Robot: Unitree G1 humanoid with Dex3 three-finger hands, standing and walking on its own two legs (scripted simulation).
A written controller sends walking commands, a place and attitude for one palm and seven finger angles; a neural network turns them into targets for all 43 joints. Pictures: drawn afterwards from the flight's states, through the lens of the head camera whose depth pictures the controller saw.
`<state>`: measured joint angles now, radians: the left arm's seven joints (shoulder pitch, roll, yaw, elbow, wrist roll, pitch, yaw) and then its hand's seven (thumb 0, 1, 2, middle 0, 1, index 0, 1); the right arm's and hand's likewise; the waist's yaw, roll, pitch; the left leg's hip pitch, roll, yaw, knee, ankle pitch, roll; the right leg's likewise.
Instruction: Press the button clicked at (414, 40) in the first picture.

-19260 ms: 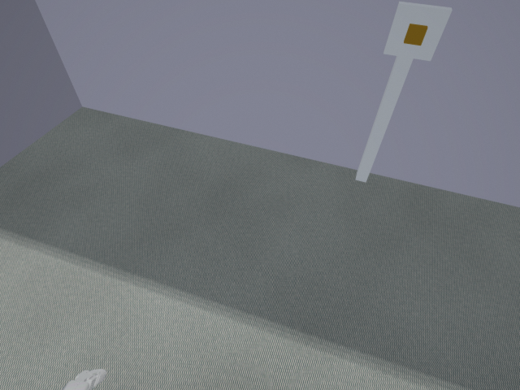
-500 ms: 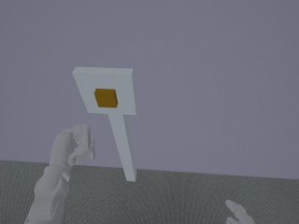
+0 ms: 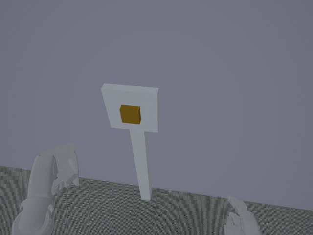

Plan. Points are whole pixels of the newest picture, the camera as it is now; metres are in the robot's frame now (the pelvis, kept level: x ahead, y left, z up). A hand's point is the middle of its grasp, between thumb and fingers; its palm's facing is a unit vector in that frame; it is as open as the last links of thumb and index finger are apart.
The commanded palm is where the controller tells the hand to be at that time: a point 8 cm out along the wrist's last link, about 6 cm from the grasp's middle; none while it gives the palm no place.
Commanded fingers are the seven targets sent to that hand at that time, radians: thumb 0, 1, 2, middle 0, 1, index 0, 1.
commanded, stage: draw the hand back to the body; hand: left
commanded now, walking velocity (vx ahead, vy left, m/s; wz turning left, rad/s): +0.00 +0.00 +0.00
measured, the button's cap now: (131, 114) +0.48 +0.14 +0.04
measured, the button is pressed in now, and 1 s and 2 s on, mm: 0 0 0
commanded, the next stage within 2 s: step back with the hand held close in 0.64 s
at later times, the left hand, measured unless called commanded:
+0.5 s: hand (30, 171) +0.18 +0.25 +0.17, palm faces +0.42 -0.82 -0.38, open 3.1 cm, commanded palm +0.13 +0.29 +0.18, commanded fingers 0.00 0.90 0.90 -1.30 -1.50 -1.30 -1.50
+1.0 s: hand (48, 172) +0.19 +0.23 +0.15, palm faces +0.32 -0.84 -0.43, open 3.1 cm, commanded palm +0.12 +0.28 +0.18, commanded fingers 0.00 0.90 0.90 -1.30 -1.50 -1.30 -1.50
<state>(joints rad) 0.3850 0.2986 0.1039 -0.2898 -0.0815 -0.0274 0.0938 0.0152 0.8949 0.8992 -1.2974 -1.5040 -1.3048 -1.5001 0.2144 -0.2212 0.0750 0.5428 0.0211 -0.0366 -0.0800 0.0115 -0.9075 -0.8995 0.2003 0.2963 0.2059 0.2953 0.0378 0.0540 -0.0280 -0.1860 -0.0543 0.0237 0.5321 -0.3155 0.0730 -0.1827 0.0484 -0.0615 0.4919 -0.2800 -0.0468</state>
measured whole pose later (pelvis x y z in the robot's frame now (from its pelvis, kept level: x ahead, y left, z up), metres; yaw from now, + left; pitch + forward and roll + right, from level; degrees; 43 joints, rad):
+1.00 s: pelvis -0.01 +0.00 +0.01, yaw -1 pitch +0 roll -1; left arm 0.58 0.34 0.31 -0.49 -0.05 -0.15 0.11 0.01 0.89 0.90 -1.30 -1.50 -1.31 -1.50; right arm 0.20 -0.25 0.00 0.57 0.01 0.00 -0.05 0.01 -0.91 -0.90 0.20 0.30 0.21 0.30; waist 0.00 0.06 0.01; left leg -0.21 -0.05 0.04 0.47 -0.26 0.07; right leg -0.20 0.06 -0.04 0.41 -0.21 -0.04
